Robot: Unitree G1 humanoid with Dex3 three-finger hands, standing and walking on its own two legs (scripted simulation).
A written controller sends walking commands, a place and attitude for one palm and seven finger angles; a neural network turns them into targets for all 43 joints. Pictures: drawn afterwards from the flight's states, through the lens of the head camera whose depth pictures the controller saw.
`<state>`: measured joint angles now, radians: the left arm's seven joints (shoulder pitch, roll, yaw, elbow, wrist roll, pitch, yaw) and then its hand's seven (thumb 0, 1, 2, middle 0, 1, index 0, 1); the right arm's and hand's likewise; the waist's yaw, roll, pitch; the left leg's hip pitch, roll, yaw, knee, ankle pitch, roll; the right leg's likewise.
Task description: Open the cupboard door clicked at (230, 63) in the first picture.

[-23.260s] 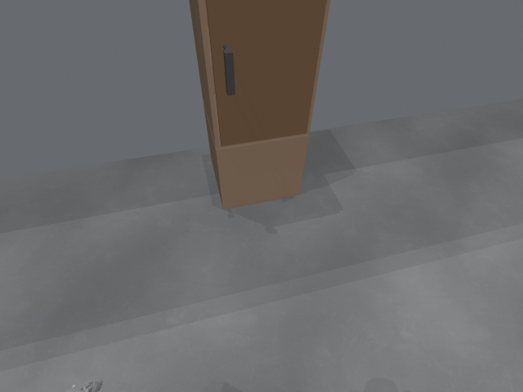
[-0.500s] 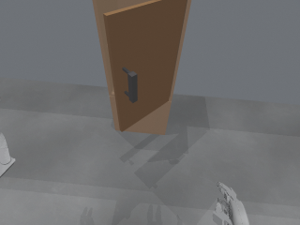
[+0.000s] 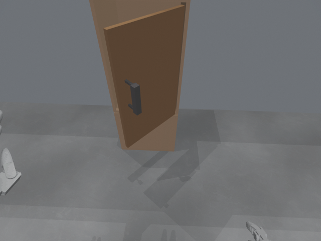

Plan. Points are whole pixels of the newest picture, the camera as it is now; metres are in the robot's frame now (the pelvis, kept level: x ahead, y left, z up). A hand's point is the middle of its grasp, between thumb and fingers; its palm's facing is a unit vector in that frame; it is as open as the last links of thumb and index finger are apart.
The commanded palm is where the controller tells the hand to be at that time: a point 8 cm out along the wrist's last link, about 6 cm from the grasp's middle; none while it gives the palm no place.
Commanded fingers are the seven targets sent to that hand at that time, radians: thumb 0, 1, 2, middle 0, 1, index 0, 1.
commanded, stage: stop stepping back and stand still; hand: left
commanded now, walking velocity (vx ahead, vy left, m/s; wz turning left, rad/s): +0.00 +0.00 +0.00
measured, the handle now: (132, 97) +0.64 +0.13 -0.01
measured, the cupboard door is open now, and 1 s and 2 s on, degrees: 47 47 47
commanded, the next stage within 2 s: let the arm hang, fingers relaxed in 0.36 s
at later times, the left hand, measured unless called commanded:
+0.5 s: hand (16, 181) +0.20 +0.29 +0.13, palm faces +0.37 -0.79 -0.49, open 7.4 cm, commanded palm none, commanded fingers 0.00 0.90 0.90 -0.20 -0.30 -0.20 -0.30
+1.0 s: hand out of the picture -0.06 +0.22 -0.16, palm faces +0.03 -0.97 -0.24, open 7.3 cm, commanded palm none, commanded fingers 0.00 0.90 0.90 -0.20 -0.30 -0.20 -0.30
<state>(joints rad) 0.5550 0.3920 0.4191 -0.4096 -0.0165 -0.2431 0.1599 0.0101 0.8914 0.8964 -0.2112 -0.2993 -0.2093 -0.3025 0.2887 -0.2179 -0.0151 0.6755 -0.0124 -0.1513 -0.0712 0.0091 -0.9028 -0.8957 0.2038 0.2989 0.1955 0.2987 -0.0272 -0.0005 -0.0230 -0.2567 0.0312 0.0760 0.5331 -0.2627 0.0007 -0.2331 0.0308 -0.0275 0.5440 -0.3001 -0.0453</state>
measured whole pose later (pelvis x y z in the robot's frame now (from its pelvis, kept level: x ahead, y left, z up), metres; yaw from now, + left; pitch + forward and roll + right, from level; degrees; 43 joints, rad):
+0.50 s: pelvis -0.01 +0.02 +0.01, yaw +1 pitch +1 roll -1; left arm 0.46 0.40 0.33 -0.29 0.00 -0.19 0.11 0.01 0.90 0.90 -0.21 -0.30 -0.20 -0.30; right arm 0.19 -0.23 0.00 0.66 0.00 -0.14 -0.04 0.01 -0.90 -0.90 0.21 0.30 0.20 0.30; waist 0.01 0.02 0.00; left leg -0.29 0.01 0.07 0.49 -0.22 0.03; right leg -0.24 0.01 -0.04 0.46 -0.24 -0.01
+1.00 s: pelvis -0.02 +0.01 +0.01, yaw +3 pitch -1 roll -1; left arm 0.28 0.24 0.00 1.16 0.01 0.02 0.01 0.01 0.93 0.90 -0.20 -0.30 -0.20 -0.30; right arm 0.27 -0.23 -0.01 1.13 -0.02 0.03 -0.01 0.00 -0.91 -0.90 0.20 0.30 0.20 0.30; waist 0.00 0.00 0.08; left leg -0.25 0.01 0.03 0.43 -0.16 0.01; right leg -0.19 0.02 -0.07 0.40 -0.20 -0.04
